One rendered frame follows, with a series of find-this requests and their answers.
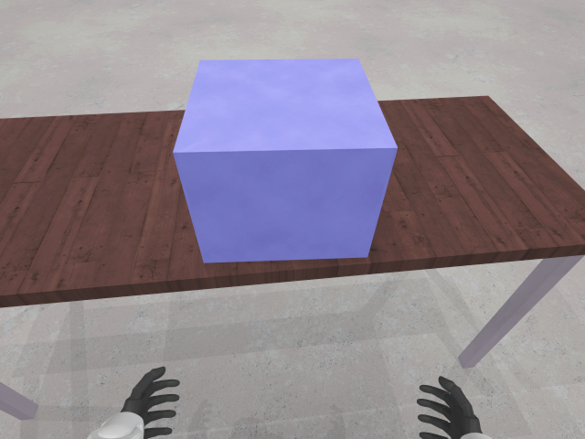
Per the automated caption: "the robot right hand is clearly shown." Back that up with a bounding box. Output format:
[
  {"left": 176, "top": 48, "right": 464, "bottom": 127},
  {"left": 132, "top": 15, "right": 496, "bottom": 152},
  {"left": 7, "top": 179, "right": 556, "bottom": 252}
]
[{"left": 417, "top": 376, "right": 482, "bottom": 439}]

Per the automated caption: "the table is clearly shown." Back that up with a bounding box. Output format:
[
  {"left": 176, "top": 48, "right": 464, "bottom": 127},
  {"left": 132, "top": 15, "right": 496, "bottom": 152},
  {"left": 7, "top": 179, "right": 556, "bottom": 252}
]
[{"left": 0, "top": 96, "right": 585, "bottom": 420}]

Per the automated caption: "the robot left hand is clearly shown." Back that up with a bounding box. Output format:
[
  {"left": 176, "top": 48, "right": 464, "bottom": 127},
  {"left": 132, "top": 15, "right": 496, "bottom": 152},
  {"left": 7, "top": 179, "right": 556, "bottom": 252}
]
[{"left": 121, "top": 367, "right": 180, "bottom": 439}]

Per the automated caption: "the carton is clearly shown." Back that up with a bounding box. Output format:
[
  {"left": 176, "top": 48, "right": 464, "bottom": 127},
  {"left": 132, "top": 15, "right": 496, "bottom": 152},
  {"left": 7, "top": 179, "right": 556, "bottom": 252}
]
[{"left": 173, "top": 59, "right": 398, "bottom": 263}]

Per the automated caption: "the robot left forearm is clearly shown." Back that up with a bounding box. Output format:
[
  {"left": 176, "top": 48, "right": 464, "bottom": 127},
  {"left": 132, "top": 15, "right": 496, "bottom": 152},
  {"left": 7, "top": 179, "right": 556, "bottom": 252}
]
[{"left": 87, "top": 412, "right": 144, "bottom": 439}]

